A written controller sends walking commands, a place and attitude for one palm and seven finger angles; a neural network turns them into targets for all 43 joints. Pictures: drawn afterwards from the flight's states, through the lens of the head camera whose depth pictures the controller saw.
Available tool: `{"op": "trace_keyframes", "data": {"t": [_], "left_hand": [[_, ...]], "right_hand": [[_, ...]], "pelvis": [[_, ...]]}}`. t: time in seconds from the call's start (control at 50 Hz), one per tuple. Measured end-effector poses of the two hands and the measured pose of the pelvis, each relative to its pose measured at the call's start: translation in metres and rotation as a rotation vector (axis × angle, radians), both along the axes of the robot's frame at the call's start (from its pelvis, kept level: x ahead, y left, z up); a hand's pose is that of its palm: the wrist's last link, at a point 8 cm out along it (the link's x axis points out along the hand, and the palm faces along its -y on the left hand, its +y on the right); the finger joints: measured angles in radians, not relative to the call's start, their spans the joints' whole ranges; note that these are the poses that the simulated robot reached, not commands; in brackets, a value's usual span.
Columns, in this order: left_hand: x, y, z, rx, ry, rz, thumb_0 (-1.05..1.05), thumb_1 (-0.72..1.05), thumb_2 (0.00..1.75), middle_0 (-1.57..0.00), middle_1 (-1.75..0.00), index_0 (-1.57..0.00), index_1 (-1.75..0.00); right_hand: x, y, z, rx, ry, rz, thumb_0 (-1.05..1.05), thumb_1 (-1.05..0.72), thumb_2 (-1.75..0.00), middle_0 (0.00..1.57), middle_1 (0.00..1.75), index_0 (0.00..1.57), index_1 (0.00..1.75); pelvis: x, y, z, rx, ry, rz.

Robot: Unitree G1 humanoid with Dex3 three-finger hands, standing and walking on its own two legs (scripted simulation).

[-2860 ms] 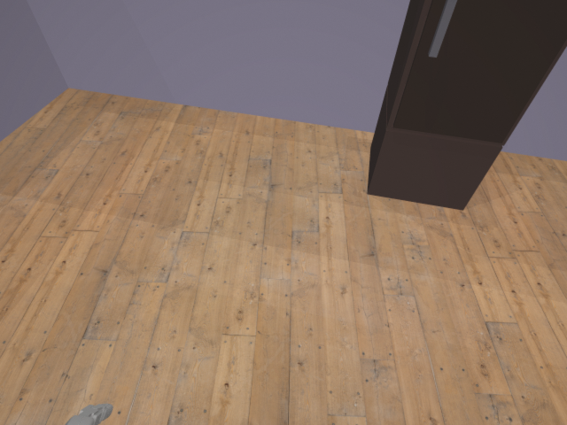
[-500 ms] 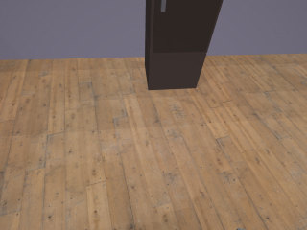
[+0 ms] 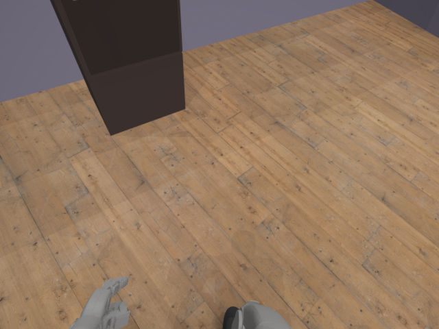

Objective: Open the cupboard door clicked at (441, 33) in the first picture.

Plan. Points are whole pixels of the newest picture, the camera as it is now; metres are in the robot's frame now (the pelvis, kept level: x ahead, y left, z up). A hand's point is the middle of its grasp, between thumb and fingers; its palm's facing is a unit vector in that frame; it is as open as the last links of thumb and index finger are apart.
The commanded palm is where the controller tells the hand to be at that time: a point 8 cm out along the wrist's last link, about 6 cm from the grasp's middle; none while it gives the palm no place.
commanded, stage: walk to a spot facing it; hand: left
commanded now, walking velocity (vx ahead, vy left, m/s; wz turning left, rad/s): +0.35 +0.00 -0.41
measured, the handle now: out of the picture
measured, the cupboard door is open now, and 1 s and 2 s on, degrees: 0 0 0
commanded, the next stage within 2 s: turn to face it in 0.92 s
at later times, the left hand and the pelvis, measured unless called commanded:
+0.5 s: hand (104, 251) +0.28 +0.25 -0.15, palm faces -0.15 -0.97 -0.16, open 7.4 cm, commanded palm none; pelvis +0.21 +0.06 +0.03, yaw -13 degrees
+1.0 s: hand (194, 140) +0.61 +0.07 -0.15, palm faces -0.47 -0.86 -0.19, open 7.4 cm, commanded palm none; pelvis +0.42 -0.04 +0.01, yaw -29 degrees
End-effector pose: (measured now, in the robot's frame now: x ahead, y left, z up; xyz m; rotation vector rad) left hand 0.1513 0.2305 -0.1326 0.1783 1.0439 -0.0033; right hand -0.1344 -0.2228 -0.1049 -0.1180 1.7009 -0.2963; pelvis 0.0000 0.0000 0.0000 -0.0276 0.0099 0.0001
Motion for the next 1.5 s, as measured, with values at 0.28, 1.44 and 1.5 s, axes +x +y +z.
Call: {"op": "trace_keyframes", "data": {"t": [0.28, 1.44, 1.5], "left_hand": [[0.050, 0.026, 0.015, 0.050, 0.142, 0.000, 0.00, 0.92, 0.89, -0.20, -0.30, -0.20, -0.30], [0.546, -0.097, 0.004, 0.071, 0.181, -0.244, 0.01, 0.91, 0.89, -0.20, -0.30, -0.20, -0.30], [0.547, -0.087, 0.010, 0.089, 0.206, -0.224, 0.01, 0.91, 0.89, -0.20, -0.30, -0.20, -0.30]], "right_hand": [[0.283, 0.001, 0.012, -0.036, -0.541, 0.070, 0.00, -0.91, -0.89, 0.20, 0.30, 0.20, 0.30], [0.654, -0.069, 0.000, -0.095, -0.479, -0.227, -0.01, -0.92, -0.89, 0.20, 0.30, 0.20, 0.30], [0.654, -0.070, 0.005, -0.094, -0.449, -0.218, -0.01, -0.92, -0.89, 0.20, 0.30, 0.20, 0.30]], "pelvis": [[0.111, 0.020, 0.025, -0.015, -0.002, -0.112], [0.555, -0.056, 0.019, 0.001, -0.015, -0.428], [0.559, -0.056, 0.025, 0.005, -0.005, -0.408]]}}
